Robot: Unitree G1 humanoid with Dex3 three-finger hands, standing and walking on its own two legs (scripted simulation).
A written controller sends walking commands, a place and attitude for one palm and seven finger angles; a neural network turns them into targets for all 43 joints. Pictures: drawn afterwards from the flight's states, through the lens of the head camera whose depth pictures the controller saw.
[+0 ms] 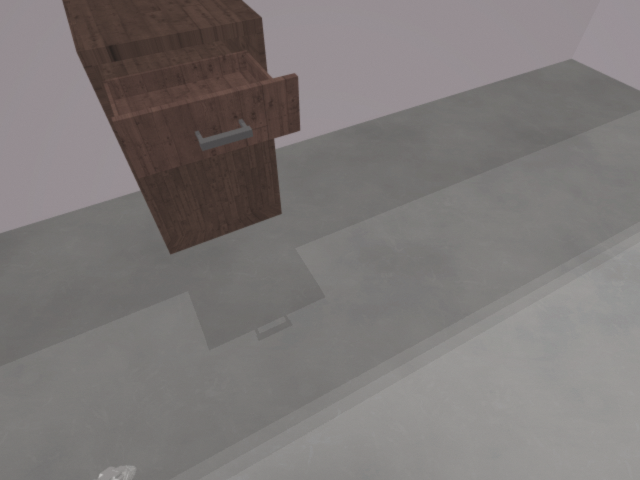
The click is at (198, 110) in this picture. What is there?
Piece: drawer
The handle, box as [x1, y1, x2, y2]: [195, 119, 252, 150]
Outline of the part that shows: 252,131 250,127 247,126 242,119 239,119 238,120 242,127 205,138 203,138 198,131 195,131 195,134 202,150 252,136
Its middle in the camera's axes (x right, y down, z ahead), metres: -0.24 -0.26 +0.95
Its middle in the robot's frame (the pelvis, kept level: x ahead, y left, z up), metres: +0.87 +0.28 -0.08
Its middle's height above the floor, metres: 0.69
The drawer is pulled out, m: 0.29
